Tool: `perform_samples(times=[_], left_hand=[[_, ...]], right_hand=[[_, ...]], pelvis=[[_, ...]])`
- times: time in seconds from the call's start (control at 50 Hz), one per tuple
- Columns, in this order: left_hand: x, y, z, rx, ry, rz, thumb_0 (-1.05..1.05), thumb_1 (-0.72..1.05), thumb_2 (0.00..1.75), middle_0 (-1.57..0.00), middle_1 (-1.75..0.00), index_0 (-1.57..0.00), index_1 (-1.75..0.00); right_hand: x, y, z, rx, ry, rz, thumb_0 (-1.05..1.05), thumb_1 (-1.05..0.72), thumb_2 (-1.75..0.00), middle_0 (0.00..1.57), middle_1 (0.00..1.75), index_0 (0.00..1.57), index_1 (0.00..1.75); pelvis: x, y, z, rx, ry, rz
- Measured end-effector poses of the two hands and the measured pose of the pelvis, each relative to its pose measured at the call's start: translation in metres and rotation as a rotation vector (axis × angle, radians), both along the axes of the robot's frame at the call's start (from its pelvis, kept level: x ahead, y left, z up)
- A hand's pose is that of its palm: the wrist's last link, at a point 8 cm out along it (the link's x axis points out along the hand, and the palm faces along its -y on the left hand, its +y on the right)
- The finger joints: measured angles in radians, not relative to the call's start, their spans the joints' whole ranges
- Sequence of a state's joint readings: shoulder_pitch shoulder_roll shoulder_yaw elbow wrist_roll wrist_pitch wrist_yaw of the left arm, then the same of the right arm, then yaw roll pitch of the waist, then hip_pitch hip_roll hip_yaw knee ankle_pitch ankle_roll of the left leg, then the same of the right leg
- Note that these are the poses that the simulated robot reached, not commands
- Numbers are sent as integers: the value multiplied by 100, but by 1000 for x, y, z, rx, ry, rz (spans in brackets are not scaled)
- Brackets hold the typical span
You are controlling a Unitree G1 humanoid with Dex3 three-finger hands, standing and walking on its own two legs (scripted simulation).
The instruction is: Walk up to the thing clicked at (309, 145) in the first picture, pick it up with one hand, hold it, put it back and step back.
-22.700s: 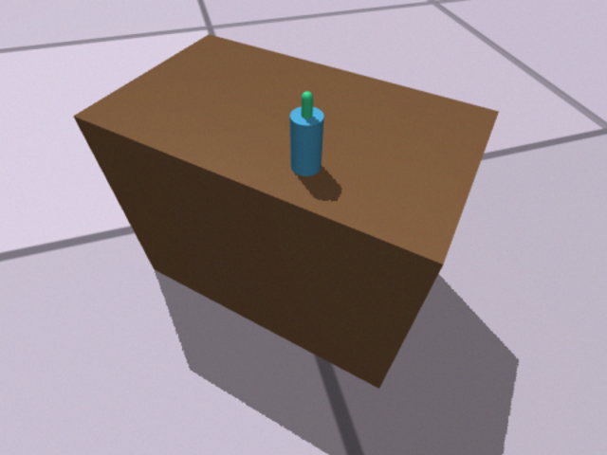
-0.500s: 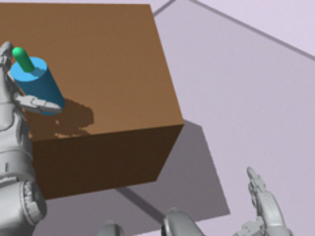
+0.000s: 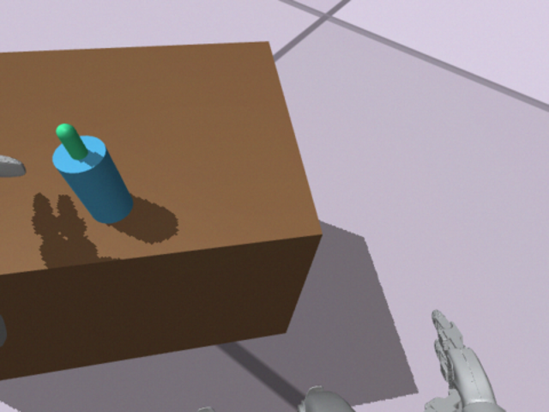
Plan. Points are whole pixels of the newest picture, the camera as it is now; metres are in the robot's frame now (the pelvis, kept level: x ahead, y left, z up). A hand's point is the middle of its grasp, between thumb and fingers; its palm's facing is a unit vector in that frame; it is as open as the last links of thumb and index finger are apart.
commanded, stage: sink last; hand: left
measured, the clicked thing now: (91, 172) +0.47 +0.22 +0.06
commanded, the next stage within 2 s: home in 1.00 s
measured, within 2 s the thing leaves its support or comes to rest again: neither
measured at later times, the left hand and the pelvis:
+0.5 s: hand out of the picture +0.29 +0.28 +0.13, palm faces +0.34 -0.86 -0.38, open 17.5 cm; pelvis +0.02 +0.00 +0.01, yaw +1 degrees
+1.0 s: hand out of the picture +0.16 +0.25 +0.12, palm faces +0.40 -0.81 -0.42, open 17.4 cm; pelvis -0.01 -0.03 +0.01, yaw +3 degrees
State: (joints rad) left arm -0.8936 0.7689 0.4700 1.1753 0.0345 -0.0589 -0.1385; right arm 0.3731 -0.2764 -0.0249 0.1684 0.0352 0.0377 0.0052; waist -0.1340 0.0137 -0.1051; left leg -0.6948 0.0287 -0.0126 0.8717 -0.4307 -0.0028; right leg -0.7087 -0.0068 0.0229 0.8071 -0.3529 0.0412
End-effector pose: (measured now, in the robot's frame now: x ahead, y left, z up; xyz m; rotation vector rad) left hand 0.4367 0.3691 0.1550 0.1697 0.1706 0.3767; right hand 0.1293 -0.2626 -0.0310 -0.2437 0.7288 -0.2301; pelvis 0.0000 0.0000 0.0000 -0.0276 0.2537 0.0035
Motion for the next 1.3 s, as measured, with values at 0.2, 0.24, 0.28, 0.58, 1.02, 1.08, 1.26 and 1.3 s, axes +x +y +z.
perform_samples(times=[0.2, 0.24, 0.28, 0.58, 1.02, 1.08, 1.26, 1.3], left_hand=[[-49, 43, -7, 91, 47, 141, -1, -56, 8, -6, -4, -4, -6], [-62, 40, -9, 123, 51, 130, -1, -57, 8, -6, -4, -4, -6], [-75, 32, -12, 155, 46, 102, -1, -57, 8, -6, -4, -4, -6], [-224, -53, 4, 276, -135, -3, -1, -54, 5, -6, -4, -5, -5], [-315, -88, -11, 297, -81, 25, -1, -53, 5, -5, -5, -5, -5], [-313, -92, 3, 331, -140, 2, -1, -53, 5, -5, -5, -5, -5], [-310, -77, 25, 398, -243, 1, -1, -53, 7, -6, -6, -6, -6], [-308, -75, 9, 351, -204, 9, -1, -52, 8, -6, -6, -6, -6]], right_hand=[[12, 2, 9, 1, -2, 29, -1, 56, -6, 5, 5, 5, 5], [18, 10, 6, 29, -11, 48, -1, 55, -6, 5, 5, 5, 5], [24, 18, 2, 58, -24, 63, -1, 54, -6, 5, 5, 5, 5], [44, 0, 6, 65, -77, 11, -1, 53, -6, 5, 5, 6, 5], [10, -16, -5, 65, -101, 23, -1, 55, -5, 5, 5, 5, 5], [12, -18, 0, 43, -137, 17, -1, 54, -6, 5, 5, 5, 5], [17, -6, 0, 69, -178, 16, -1, 35, -20, 8, 11, 9, 11], [18, 7, -3, 95, -165, 44, -1, 24, -27, 9, 12, 10, 13]], pelvis=[[10, 2, 8, -8, -27, 2], [13, 4, 9, -11, -36, 6], [16, 6, 10, -12, -49, 9], [22, -3, 14, 15, -164, 26], [-10, -27, 6, 47, -201, 39], [-11, -26, 6, 44, -206, 39], [-9, -17, 8, 41, -222, 31], [-10, -16, 8, 41, -219, 28]])
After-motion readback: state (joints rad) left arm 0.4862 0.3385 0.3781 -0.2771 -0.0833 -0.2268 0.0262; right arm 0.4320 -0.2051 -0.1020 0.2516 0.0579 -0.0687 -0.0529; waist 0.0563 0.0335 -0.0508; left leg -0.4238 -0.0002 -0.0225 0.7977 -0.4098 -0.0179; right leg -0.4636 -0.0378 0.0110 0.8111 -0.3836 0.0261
